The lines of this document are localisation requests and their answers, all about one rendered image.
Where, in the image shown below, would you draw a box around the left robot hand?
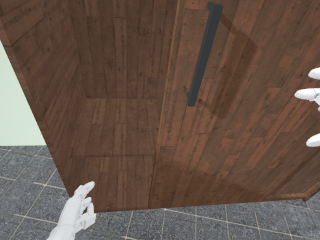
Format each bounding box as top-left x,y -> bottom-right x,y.
57,181 -> 97,233

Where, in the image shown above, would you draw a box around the robot left forearm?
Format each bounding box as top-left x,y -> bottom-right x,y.
47,224 -> 76,240

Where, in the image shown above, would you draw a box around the handle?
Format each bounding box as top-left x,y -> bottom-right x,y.
186,2 -> 224,107

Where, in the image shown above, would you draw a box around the wardrobe door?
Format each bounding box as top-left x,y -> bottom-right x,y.
148,0 -> 320,209
269,146 -> 320,195

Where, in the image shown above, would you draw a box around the right robot hand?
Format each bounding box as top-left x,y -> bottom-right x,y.
294,67 -> 320,147

